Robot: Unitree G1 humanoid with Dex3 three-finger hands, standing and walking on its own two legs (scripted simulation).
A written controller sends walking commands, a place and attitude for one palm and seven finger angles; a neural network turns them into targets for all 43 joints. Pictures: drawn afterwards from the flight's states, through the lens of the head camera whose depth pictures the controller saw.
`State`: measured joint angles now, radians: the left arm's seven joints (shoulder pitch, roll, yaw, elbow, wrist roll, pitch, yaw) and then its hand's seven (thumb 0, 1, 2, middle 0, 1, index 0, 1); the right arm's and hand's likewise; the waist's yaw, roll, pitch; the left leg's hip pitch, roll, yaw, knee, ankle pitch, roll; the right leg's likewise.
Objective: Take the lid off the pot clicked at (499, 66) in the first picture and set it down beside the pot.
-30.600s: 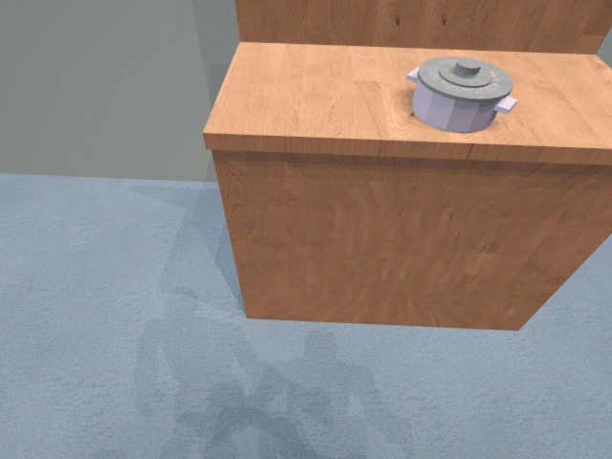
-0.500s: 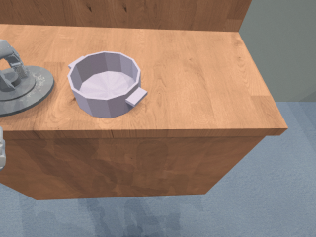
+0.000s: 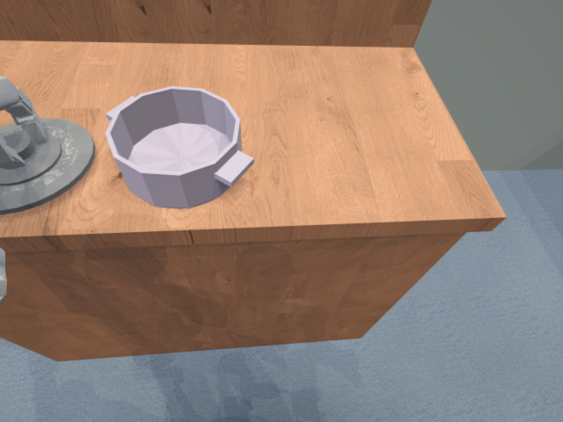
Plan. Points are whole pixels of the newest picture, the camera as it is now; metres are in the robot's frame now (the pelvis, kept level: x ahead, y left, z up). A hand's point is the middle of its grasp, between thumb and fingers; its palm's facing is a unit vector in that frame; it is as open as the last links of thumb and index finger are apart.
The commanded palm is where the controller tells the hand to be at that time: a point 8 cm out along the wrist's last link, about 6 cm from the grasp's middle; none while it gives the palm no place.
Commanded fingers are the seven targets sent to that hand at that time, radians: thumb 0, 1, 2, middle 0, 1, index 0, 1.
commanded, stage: open the fingers wide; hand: left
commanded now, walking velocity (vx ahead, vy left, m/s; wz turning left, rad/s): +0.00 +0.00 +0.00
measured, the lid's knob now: (13, 148) +0.49 +0.34 +0.10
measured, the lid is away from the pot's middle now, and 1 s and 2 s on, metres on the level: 0.22 0.22 0.22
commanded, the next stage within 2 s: raise the empty hand in 1.20 s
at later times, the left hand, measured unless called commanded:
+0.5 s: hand out of the picture +0.45 +0.33 +0.13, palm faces -0.39 -0.12 -0.91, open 7.5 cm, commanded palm +0.47 +0.33 +0.19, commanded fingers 0.00 0.31 0.84 -0.58 -0.90 -0.59 -0.90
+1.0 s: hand out of the picture +0.46 +0.34 +0.13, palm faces -0.39 -0.12 -0.91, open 10.3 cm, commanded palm +0.48 +0.34 +0.19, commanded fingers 0.00 -0.10 0.84 -0.44 -0.69 -0.44 -0.69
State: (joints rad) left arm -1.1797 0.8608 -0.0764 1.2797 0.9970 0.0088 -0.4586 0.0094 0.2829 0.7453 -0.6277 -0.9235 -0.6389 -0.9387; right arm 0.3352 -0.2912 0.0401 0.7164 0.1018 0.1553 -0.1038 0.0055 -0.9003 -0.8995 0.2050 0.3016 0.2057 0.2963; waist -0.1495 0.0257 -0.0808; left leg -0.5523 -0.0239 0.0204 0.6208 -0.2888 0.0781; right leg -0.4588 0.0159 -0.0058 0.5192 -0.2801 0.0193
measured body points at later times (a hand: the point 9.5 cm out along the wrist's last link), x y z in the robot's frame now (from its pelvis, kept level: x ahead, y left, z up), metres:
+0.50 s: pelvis -0.01 +0.00 +0.00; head +0.07 +0.02 +0.44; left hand +0.47 +0.34 +0.18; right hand +0.04 -0.28 -0.12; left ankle +0.00 +0.07 -0.73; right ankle -0.02 -0.14 -0.73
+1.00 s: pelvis +0.00 +0.01 -0.01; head +0.08 +0.03 +0.43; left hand +0.48 +0.35 +0.18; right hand +0.02 -0.27 -0.12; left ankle +0.00 +0.07 -0.73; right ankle -0.02 -0.14 -0.73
